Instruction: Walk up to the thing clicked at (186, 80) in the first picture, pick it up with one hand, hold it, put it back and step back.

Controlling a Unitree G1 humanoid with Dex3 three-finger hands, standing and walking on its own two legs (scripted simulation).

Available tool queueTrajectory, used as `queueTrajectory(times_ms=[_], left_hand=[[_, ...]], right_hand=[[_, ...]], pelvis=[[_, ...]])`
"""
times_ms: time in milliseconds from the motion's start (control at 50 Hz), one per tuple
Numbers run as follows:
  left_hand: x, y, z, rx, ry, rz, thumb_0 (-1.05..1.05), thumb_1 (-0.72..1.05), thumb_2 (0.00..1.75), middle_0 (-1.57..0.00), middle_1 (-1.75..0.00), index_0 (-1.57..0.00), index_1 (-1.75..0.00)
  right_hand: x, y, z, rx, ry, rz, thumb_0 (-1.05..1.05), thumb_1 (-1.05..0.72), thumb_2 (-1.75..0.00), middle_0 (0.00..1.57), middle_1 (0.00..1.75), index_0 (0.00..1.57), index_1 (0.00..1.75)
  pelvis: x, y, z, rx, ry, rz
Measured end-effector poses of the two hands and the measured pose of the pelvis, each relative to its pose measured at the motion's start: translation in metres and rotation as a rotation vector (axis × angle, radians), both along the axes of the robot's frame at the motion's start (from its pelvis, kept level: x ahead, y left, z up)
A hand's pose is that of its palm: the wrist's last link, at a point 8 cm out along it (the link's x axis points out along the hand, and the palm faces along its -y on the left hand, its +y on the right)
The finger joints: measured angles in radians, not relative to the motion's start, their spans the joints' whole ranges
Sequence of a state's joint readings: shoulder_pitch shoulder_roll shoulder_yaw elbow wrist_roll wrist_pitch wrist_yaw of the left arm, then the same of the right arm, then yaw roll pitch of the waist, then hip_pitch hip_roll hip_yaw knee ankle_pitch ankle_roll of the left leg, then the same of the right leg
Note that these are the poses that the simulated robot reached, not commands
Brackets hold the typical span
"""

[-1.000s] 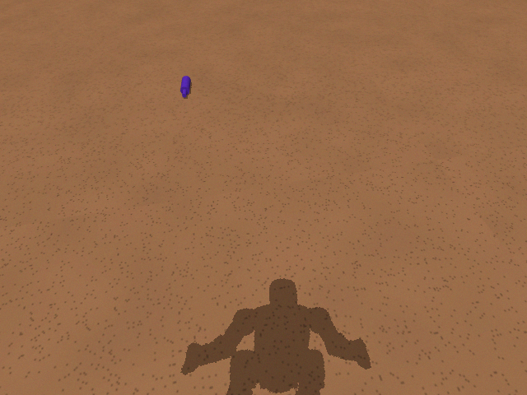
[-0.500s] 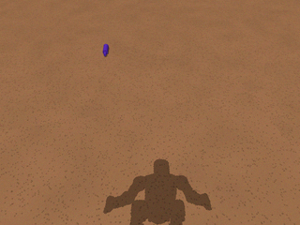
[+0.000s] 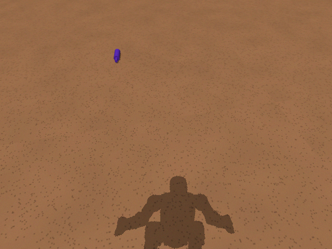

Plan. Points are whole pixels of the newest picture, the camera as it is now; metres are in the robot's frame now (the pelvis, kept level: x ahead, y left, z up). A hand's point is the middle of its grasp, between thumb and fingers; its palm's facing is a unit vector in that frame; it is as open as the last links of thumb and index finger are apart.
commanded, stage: stand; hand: left
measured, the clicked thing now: (116, 56) +2.07 +0.51 -0.75
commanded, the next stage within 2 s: walk up in 0.12 s
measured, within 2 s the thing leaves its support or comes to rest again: neither
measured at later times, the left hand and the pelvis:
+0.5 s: hand out of the picture +0.11 +0.40 -0.17, palm faces +0.32 -0.87 -0.37, open 7.4 cm; pelvis +0.09 +0.07 -0.04, yaw +18 degrees
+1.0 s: hand (48, 193) +0.30 +0.36 -0.12, palm faces +0.61 -0.67 -0.42, open 7.4 cm; pelvis +0.39 +0.05 -0.03, yaw +40 degrees
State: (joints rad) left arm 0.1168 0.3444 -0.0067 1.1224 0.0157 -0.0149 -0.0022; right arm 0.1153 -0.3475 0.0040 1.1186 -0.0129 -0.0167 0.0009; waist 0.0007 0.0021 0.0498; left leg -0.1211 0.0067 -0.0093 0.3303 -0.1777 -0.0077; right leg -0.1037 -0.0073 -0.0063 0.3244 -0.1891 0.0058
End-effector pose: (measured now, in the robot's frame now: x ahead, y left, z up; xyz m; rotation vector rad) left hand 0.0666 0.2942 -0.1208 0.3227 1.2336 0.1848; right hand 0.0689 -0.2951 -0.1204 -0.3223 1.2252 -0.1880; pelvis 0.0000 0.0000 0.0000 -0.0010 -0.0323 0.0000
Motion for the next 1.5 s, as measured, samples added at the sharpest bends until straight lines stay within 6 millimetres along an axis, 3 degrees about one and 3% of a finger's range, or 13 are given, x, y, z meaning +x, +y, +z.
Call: queueTrajectory(times_ms=[220,280,400,500,620,720,840,960,1080,1180,1340,1420,1500], left_hand=[[0.002,0.018,0.008,-0.024,-0.146,0.081,0.01,0.90,0.90,-0.20,-0.30,-0.21,-0.30],[-0.006,0.041,0.014,0.000,-0.206,0.155,0.01,0.90,0.90,-0.21,-0.30,-0.21,-0.30],[-0.013,0.099,0.007,0.043,-0.192,0.253,0.01,0.90,0.90,-0.20,-0.30,-0.21,-0.30],[0.020,0.146,-0.018,0.065,-0.214,0.306,0.01,0.91,0.90,-0.20,-0.30,-0.21,-0.30],[0.085,0.132,0.000,-0.031,-0.297,0.296,0.01,0.91,0.90,-0.19,-0.30,-0.20,-0.29],[0.117,0.120,0.011,-0.061,-0.285,0.336,0.01,0.91,0.90,-0.20,-0.30,-0.20,-0.30],[0.153,0.121,0.022,0.014,-0.252,0.450,0.01,0.91,0.90,-0.20,-0.30,-0.21,-0.30],[0.193,0.109,0.030,0.181,-0.279,0.585,0.01,0.91,0.90,-0.20,-0.30,-0.21,-0.30],[0.188,0.054,0.047,0.163,-0.149,0.767,0.01,0.91,0.90,-0.20,-0.30,-0.21,-0.30],[0.196,0.022,0.038,0.121,-0.031,0.898,0.01,0.90,0.90,-0.20,-0.30,-0.21,-0.30],[0.269,0.002,-0.018,-0.002,0.086,1.011,0.01,0.90,0.90,-0.20,-0.30,-0.21,-0.30],[0.339,0.015,-0.032,-0.055,0.079,0.962,0.01,0.91,0.90,-0.20,-0.30,-0.20,-0.30],[0.418,0.050,-0.028,-0.043,-0.040,0.921,0.01,0.91,0.90,-0.20,-0.30,-0.21,-0.30]], right_hand=[[0.017,-0.005,0.004,-0.001,0.041,0.104,0.00,-0.90,-0.90,0.20,0.30,0.20,0.30],[0.053,-0.005,0.018,-0.027,0.047,0.190,0.01,-0.90,-0.90,0.20,0.30,0.20,0.30],[0.157,0.011,0.052,-0.098,-0.110,0.299,0.01,-0.90,-0.90,0.20,0.30,0.20,0.30],[0.220,0.030,0.052,-0.196,-0.252,0.320,0.00,-0.90,-0.90,0.20,0.30,0.20,0.30],[0.242,0.064,0.054,-0.164,-0.134,0.383,0.00,-0.90,-0.90,0.20,0.30,0.20,0.30],[0.291,0.080,0.047,-0.129,-0.080,0.450,0.00,-0.90,-0.90,0.21,0.30,0.21,0.30],[0.399,0.083,0.027,-0.117,-0.064,0.546,0.00,-0.90,-0.90,0.21,0.30,0.21,0.30],[0.562,0.088,-0.010,-0.169,-0.095,0.688,0.01,-0.90,-0.90,0.21,0.30,0.21,0.30],[0.698,0.173,0.016,-0.058,-0.190,0.842,0.01,-0.91,-0.90,0.20,0.30,0.20,0.30],[0.790,0.238,0.034,-0.030,-0.221,0.982,0.00,-0.91,-0.90,0.20,0.30,0.20,0.30],[0.908,0.318,0.018,-0.074,-0.301,1.085,0.00,-0.90,-0.90,0.20,0.30,0.21,0.30],[0.937,0.316,0.009,-0.063,-0.296,1.016,0.00,-0.90,-0.90,0.20,0.30,0.21,0.30],[0.960,0.299,0.010,-0.086,-0.217,1.028,0.00,-0.90,-0.90,0.21,0.30,0.21,0.30]], pelvis=[[0.005,0.000,-0.004,-0.013,0.020,0.114],[0.014,0.005,-0.003,-0.003,0.024,0.167],[0.052,0.033,-0.011,-0.006,-0.002,0.258],[0.090,0.067,-0.042,0.019,-0.018,0.310],[0.138,0.073,-0.015,0.031,-0.017,0.381],[0.191,0.074,-0.005,0.020,-0.004,0.460],[0.276,0.065,-0.012,0.035,0.027,0.552],[0.369,0.051,-0.041,0.018,0.028,0.663],[0.443,0.058,-0.011,0.025,0.030,0.754],[0.511,0.069,-0.006,0.011,0.034,0.821],[0.613,0.114,-0.040,0.032,0.031,0.905],[0.660,0.123,-0.042,0.081,0.032,0.924],[0.714,0.131,-0.035,0.088,0.028,0.962]])
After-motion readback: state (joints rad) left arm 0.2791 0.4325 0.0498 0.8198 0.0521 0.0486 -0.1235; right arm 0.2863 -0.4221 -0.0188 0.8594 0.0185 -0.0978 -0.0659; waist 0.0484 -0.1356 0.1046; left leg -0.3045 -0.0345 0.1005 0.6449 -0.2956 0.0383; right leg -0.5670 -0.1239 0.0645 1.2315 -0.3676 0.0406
